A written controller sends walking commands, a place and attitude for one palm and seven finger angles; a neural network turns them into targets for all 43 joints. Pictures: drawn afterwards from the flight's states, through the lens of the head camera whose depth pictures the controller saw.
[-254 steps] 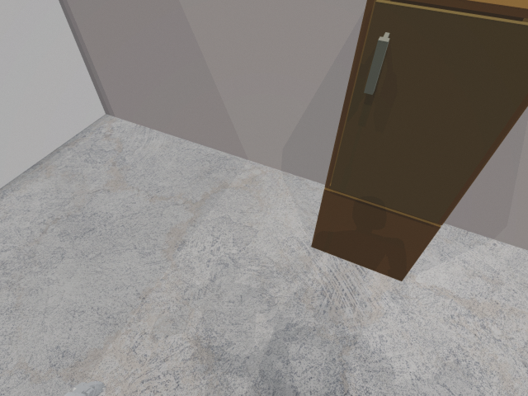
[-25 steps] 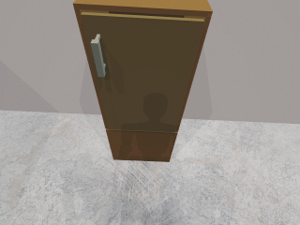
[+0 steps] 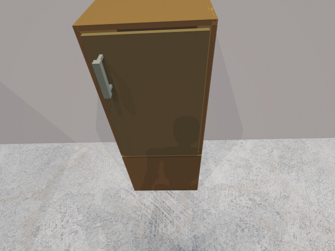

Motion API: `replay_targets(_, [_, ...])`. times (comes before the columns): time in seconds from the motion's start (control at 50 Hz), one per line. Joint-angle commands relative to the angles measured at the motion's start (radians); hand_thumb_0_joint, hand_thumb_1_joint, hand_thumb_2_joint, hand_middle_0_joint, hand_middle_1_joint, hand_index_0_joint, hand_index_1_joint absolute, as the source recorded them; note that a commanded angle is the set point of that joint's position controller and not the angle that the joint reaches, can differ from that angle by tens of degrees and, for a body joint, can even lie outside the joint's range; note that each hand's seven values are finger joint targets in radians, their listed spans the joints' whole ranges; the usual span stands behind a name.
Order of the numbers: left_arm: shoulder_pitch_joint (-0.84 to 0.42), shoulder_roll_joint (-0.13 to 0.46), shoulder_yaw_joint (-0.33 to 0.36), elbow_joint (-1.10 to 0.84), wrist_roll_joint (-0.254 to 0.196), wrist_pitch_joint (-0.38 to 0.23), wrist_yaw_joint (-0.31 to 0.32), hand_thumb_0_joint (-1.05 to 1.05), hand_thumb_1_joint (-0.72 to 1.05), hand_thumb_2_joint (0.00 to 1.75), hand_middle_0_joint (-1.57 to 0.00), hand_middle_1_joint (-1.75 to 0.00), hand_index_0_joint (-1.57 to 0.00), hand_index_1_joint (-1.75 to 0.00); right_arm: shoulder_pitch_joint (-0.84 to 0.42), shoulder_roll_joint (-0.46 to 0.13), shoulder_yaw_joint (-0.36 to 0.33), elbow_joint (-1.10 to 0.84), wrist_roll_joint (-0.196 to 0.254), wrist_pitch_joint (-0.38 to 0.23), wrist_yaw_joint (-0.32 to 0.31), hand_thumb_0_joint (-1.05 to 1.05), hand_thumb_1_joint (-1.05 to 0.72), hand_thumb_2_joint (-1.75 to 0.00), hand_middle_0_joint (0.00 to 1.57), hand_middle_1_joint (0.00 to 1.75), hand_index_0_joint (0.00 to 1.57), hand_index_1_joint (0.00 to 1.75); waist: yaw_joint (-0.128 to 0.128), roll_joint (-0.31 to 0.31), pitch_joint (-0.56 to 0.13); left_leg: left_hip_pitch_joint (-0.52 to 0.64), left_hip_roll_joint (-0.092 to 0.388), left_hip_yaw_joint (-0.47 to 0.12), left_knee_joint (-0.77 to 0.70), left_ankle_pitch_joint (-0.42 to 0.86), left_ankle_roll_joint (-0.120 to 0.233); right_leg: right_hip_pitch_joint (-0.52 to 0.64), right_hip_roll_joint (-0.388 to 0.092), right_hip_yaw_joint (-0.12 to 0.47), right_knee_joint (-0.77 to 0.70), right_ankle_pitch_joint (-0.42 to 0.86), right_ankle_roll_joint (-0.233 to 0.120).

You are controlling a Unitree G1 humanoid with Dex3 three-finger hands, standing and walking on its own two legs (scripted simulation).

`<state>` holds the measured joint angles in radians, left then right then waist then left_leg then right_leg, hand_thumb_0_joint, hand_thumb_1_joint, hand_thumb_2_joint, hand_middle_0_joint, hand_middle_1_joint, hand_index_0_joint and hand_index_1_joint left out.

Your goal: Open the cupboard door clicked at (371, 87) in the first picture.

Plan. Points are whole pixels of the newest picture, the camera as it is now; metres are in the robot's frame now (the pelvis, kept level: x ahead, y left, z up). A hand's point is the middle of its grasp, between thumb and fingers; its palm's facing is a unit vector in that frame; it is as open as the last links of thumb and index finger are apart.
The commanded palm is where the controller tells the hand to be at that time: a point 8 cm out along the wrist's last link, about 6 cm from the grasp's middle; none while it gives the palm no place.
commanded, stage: look again from close up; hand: left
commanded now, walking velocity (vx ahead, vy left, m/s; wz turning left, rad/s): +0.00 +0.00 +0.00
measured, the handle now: (104, 76) +0.58 +0.23 +0.13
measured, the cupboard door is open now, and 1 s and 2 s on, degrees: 0 0 0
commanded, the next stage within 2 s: shuffle to correct the standing spot in 0.06 s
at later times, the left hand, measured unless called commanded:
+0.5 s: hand out of the picture +0.00 +0.20 -0.18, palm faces +0.01 -0.98 -0.18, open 7.4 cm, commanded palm none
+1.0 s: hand out of the picture +0.11 +0.21 -0.17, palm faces +0.01 -0.97 -0.23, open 7.3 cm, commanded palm none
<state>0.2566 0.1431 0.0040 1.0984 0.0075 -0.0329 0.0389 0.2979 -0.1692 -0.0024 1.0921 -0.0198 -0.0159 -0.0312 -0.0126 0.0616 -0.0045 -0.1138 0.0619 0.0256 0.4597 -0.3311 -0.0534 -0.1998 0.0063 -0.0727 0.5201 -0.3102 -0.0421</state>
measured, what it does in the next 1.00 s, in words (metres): steps on the spot: left foot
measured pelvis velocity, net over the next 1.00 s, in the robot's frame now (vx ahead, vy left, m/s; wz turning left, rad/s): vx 0.06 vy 0.03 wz -0.02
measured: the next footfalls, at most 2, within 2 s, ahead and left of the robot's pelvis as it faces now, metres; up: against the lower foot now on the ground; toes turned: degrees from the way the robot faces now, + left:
left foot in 0.74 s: +0.07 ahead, +0.15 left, +0.00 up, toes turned +4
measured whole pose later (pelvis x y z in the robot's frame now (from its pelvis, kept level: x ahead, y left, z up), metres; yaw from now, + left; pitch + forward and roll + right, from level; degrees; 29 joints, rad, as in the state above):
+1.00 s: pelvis +0.06 +0.03 +0.00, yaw -1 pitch +1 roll +1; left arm 0.22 0.17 0.02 1.03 0.01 -0.01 0.04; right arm 0.16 -0.17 -0.03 1.03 -0.02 -0.01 -0.04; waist 0.01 -0.01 0.05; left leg -0.19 0.03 0.11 0.49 -0.31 -0.01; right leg -0.23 -0.02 -0.07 0.54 -0.33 -0.02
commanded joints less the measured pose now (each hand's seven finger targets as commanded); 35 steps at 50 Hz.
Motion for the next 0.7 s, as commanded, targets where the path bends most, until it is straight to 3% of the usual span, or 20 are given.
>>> replay_targets(0.0, [0.055, 0.13, 0.025, -0.033, 0.002, -0.007, -0.001, 0.0, 0.9, 0.9, -0.2, -0.3, -0.2, -0.3, 0.079, -0.046, -0.002, -0.013, 0.001, -0.007, -0.002, 0.0, -0.9, -0.9, 0.2, 0.3, 0.2, 0.3, 0.002, -0.092, 0.08, -0.078, 0.027, -0.011, -0.066, 0.149, 0.059, 0.005, -0.119, 0.129, -0.143, 0.24, -0.014])
replay_targets(0.14, [0.069, 0.132, 0.023, -0.025, 0.001, -0.006, -0.004, 0.0, 0.9, 0.9, -0.2, -0.3, -0.2, -0.3, 0.076, -0.059, 0.0, 0.004, 0.003, -0.012, -0.004, 0.0, -0.9, -0.9, 0.2, 0.3, 0.2, 0.3, 0.009, -0.057, 0.059, -0.076, 0.035, -0.013, -0.071, 0.182, 0.061, 0.028, -0.116, 0.128, -0.123, 0.291, -0.014])
replay_targets(0.18, [0.087, 0.136, 0.027, -0.021, 0.006, -0.002, -0.007, 0.0, 0.9, 0.9, -0.2, -0.3, -0.2, -0.3, 0.087, -0.058, -0.002, 0.009, 0.0, -0.007, 0.0, 0.0, -0.9, -0.9, 0.2, 0.3, 0.2, 0.3, 0.018, -0.069, 0.06, -0.097, 0.018, 0.006, -0.042, 0.063, 0.064, 0.03, -0.122, 0.148, -0.129, 0.125, -0.025])
replay_targets(0.24, [0.113, 0.152, 0.042, -0.026, 0.011, 0.008, -0.012, 0.0, 0.9, 0.9, -0.2, -0.3, -0.2, -0.3, 0.091, -0.044, -0.004, -0.001, -0.005, 0.0, 0.009, 0.0, -0.9, -0.9, 0.2, 0.3, 0.2, 0.3, 0.029, -0.128, 0.139, -0.186, -0.018, 0.034, 0.038, -0.085, 0.07, -0.022, -0.15, 0.231, -0.205, -0.204, -0.061])
replay_targets(0.28, [0.125, 0.159, 0.053, -0.034, 0.013, 0.01, -0.014, 0.0, 0.9, 0.9, -0.2, -0.3, -0.2, -0.3, 0.102, -0.033, -0.005, -0.008, -0.007, -0.004, 0.013, 0.0, -0.9, -0.9, 0.2, 0.3, 0.2, 0.3, 0.025, -0.157, 0.15, -0.199, -0.026, 0.049, 0.09, -0.086, 0.076, -0.055, -0.183, 0.268, -0.241, -0.293, -0.086])
replay_targets(0.32, [0.115, 0.151, 0.059, -0.046, 0.013, 0.01, -0.015, 0.0, 0.9, 0.9, -0.2, -0.3, -0.2, -0.3, 0.133, -0.027, -0.005, -0.006, -0.007, -0.011, 0.015, 0.0, -0.9, -0.9, 0.2, 0.3, 0.2, 0.3, 0.008, -0.125, 0.154, -0.153, -0.021, 0.043, 0.054, -0.074, 0.085, -0.101, -0.168, 0.236, -0.192, -0.283, -0.089])
replay_targets(0.34, [0.098, 0.137, 0.058, -0.052, 0.013, 0.01, -0.018, 0.0, 0.9, 0.9, -0.2, -0.3, -0.2, -0.3, 0.159, -0.029, -0.005, 0.003, -0.006, -0.016, 0.015, 0.0, -0.9, -0.9, 0.2, 0.3, 0.2, 0.3, -0.005, -0.069, 0.164, -0.114, -0.011, 0.019, 0.004, -0.052, 0.093, -0.137, -0.131, 0.185, -0.125, -0.244, -0.075])
replay_targets(0.36, [0.081, 0.118, 0.054, -0.061, 0.013, 0.01, -0.023, 0.0, 0.9, 0.9, -0.2, -0.3, -0.2, -0.3, 0.192, -0.045, -0.008, 0.016, -0.007, -0.023, 0.013, 0.0, -0.9, -0.9, 0.2, 0.3, 0.2, 0.3, -0.016, 0.026, 0.158, -0.075, 0.034, -0.047, -0.053, -0.024, 0.114, -0.172, -0.076, 0.11, -0.025, -0.206, -0.05])
replay_targets(0.4, [0.026, 0.061, 0.044, -0.091, 0.021, 0.001, -0.028, 0.0, 0.9, 0.9, -0.2, -0.3, -0.2, -0.3, 0.272, -0.115, -0.029, 0.036, -0.01, -0.032, 0.001, 0.0, -0.9, -0.9, 0.2, 0.3, 0.2, 0.3, -0.046, 0.213, 0.17, 0.007, 0.209, -0.273, -0.173, 0.08, 0.215, -0.309, 0.015, -0.046, 0.261, -0.179, -0.01])
replay_targets(0.42, [-0.014, 0.055, 0.038, -0.111, 0.021, -0.007, -0.028, 0.0, 0.9, 0.9, -0.2, -0.3, -0.2, -0.3, 0.282, -0.109, -0.029, 0.037, -0.013, -0.036, -0.005, 0.0, -0.9, -0.9, 0.2, 0.3, 0.2, 0.3, -0.052, 0.199, 0.187, 0.063, 0.253, -0.335, -0.17, 0.239, 0.268, -0.406, 0.007, -0.03, 0.347, -0.248, -0.014])
replay_targets(0.44, [-0.038, 0.049, 0.039, -0.12, 0.016, -0.014, -0.031, 0.0, 0.9, 0.9, -0.2, -0.3, -0.2, -0.3, 0.274, -0.103, -0.028, 0.032, -0.015, -0.041, -0.006, 0.0, -0.9, -0.9, 0.2, 0.3, 0.2, 0.3, -0.051, 0.135, 0.177, 0.082, 0.271, -0.324, -0.137, 0.387, 0.294, -0.424, -0.021, -0.011, 0.386, -0.273, -0.021])
replay_targets(0.48, [-0.01, 0.026, 0.042, -0.109, 0.009, -0.019, -0.038, 0.0, 0.9, 0.9, -0.2, -0.3, -0.2, -0.3, 0.2, -0.104, -0.024, 0.008, -0.016, -0.042, -0.01, 0.0, -0.9, -0.9, 0.2, 0.3, 0.2, 0.3, -0.009, 0.088, 0.145, -0.005, 0.225, -0.197, -0.069, 0.549, 0.253, -0.261, -0.037, -0.018, 0.248, -0.213, -0.017])
replay_targets(0.5, [0.053, 0.022, 0.045, -0.089, 0.008, -0.019, -0.039, 0.0, 0.9, 0.9, -0.2, -0.3, -0.2, -0.3, 0.156, -0.094, -0.019, 0.0, -0.011, -0.04, -0.014, 0.0, -0.9, -0.9, 0.2, 0.3, 0.2, 0.3, 0.029, 0.051, 0.124, -0.064, 0.173, -0.121, -0.005, 0.595, 0.205, -0.123, -0.025, -0.037, 0.097, -0.078, -0.015])
replay_targets(0.52, [0.161, 0.047, 0.053, -0.051, 0.009, -0.024, -0.034, 0.0, 0.9, 0.9, -0.2, -0.3, -0.2, -0.3, 0.139, -0.092, -0.017, -0.009, 0.001, -0.041, -0.017, 0.0, -0.9, -0.9, 0.2, 0.3, 0.2, 0.3, 0.072, -0.019, 0.048, -0.146, 0.106, -0.046, 0.124, 0.589, 0.154, 0.081, -0.048, 0.013, 0.015, 0.164, -0.022])
replay_targets(0.54, [0.276, 0.122, 0.068, -0.014, 0.011, -0.031, -0.018, 0.0, 0.9, 0.9, -0.2, -0.3, -0.2, -0.3, 0.139, -0.053, -0.013, -0.028, 0.012, -0.046, -0.016, 0.0, -0.9, -0.9, 0.2, 0.3, 0.2, 0.3, 0.097, -0.183, -0.034, -0.3, 0.015, 0.026, 0.29, 0.359, 0.096, 0.273, -0.22, 0.244, -0.005, 0.536, -0.083])
replay_targets(0.56, [0.325, 0.164, 0.066, 0.012, 0.001, -0.031, -0.009, 0.0, 0.9, 0.9, -0.2, -0.3, -0.2, -0.3, 0.107, -0.022, -0.01, -0.04, 0.019, -0.045, -0.016, 0.0, -0.9, -0.9, 0.2, 0.3, 0.2, 0.3, 0.099, -0.24, -0.059, -0.334, -0.042, 0.052, 0.443, -0.175, 0.063, 0.273, -0.393, 0.358, -0.086, 0.898, -0.195])
replay_targets(0.58, [0.28, 0.158, 0.055, 0.007, 0.007, -0.027, -0.001, 0.0, 0.9, 0.9, -0.2, -0.3, -0.2, -0.3, 0.071, -0.003, -0.015, -0.041, 0.021, -0.033, -0.021, 0.0, -0.9, -0.9, 0.2, 0.3, 0.2, 0.3, 0.082, -0.144, -0.012, -0.317, -0.029, -0.011, 0.475, -0.298, 0.056, 0.182, -0.397, 0.338, -0.081, 1.011, -0.231])
replay_targets(0.62, [0.115, 0.167, 0.055, -0.036, 0.02, -0.02, 0.008, 0.0, 0.9, 0.9, -0.2, -0.3, -0.2, -0.3, 0.062, -0.027, -0.029, -0.034, 0.02, -0.009, -0.016, 0.0, -0.9, -0.9, 0.2, 0.3, 0.2, 0.3, 0.031, -0.267, 0.073, -0.307, 0.013, -0.027, 0.431, -0.275, 0.06, 0.065, -0.341, 0.25, -0.081, 0.93, -0.217])
replay_targets(0.64, [0.063, 0.17, 0.056, -0.056, 0.022, -0.017, 0.01, 0.0, 0.9, 0.9, -0.2, -0.3, -0.2, -0.3, 0.073, -0.029, -0.033, -0.03, 0.021, -0.007, -0.012, 0.0, -0.9, -0.9, 0.2, 0.3, 0.2, 0.3, 0.008, -0.236, 0.064, -0.259, 0.009, -0.01, 0.315, -0.222, 0.058, 0.042, -0.3, 0.186, -0.068, 0.882, -0.189])
replay_targets(0.68, [0.01, 0.155, 0.051, -0.079, 0.006, 0.001, 0.01, 0.0, 0.9, 0.9, -0.2, -0.3, -0.2, -0.3, 0.143, 0.004, -0.029, 0.011, 0.019, -0.005, -0.009, 0.0, -0.9, -0.9, 0.2, 0.3, 0.2, 0.3, -0.031, -0.181, 0.016, -0.071, -0.01, 0.03, 0.024, 0.118, 0.049, -0.028, -0.217, 0.104, 0.012, 0.665, -0.102])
